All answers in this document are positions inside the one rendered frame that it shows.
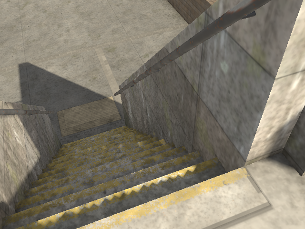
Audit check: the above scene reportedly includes stairs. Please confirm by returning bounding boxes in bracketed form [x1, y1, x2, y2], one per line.
[2, 125, 227, 229]

